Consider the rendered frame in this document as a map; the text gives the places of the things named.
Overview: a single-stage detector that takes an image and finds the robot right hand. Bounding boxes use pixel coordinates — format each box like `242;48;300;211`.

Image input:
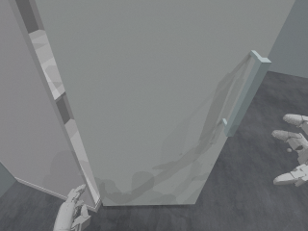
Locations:
271;114;308;187

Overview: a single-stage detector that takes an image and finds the fridge door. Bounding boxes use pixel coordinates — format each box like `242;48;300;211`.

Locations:
35;0;295;206

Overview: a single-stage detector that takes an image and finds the robot left hand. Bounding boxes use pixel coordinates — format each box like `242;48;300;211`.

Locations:
53;184;91;231

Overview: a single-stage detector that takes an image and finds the handle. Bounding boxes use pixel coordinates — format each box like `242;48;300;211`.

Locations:
221;50;271;137

